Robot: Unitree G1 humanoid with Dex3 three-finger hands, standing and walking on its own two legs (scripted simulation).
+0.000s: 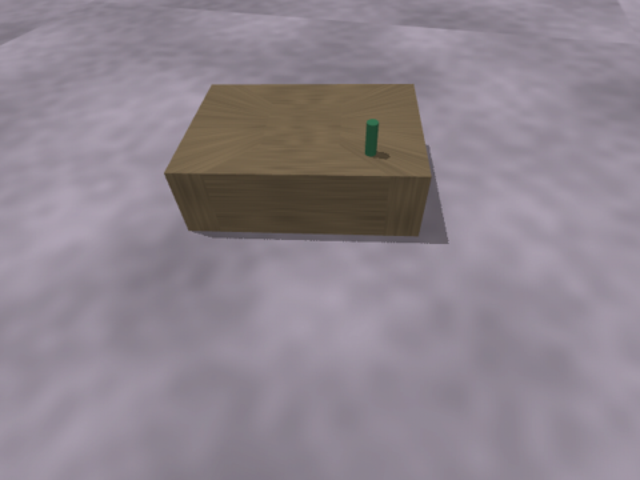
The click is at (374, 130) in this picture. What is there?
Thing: slim round
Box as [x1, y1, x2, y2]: [365, 119, 378, 156]
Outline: 375,119 369,119 366,125 365,154 369,156 374,155 376,150 378,121
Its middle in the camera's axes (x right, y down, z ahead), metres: +0.19 -0.38 +1.49
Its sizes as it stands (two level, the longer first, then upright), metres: 0.045 0.045 0.140
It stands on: a support 0.33 m high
